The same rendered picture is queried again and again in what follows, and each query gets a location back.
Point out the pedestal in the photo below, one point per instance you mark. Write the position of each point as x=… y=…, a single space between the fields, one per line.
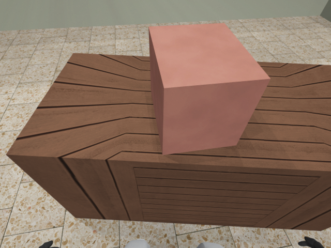
x=93 y=144

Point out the robot right hand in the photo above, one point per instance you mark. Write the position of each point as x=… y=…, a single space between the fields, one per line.
x=310 y=242

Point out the carton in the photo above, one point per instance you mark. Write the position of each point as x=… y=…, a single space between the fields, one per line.
x=205 y=86

